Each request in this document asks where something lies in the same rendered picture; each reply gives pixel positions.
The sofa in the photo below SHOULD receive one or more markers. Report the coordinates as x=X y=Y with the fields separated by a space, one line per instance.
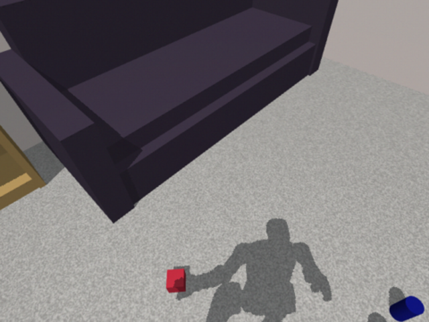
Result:
x=126 y=93

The bookshelf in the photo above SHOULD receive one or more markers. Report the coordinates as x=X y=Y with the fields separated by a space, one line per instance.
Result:
x=18 y=177

